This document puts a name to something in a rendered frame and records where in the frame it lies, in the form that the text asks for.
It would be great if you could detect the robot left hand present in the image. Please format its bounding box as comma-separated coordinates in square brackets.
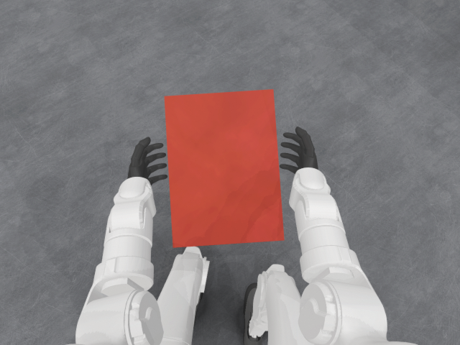
[127, 137, 167, 185]

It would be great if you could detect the right robot upper arm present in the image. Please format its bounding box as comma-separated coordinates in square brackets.
[298, 279, 417, 345]

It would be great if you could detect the robot right forearm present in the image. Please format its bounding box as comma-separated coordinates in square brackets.
[289, 167, 387, 320]

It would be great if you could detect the robot left foot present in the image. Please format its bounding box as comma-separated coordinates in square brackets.
[193, 293, 203, 327]

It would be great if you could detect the left robot upper arm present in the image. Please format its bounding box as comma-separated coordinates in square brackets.
[66, 289, 164, 345]

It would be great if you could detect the robot right thigh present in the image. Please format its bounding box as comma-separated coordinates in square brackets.
[256, 270, 314, 345]

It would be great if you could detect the robot left forearm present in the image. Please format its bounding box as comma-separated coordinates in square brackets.
[75, 177, 156, 344]

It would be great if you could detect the carton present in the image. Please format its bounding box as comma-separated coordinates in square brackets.
[165, 89, 284, 248]

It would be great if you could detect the robot right hand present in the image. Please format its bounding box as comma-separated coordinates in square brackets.
[280, 126, 318, 173]

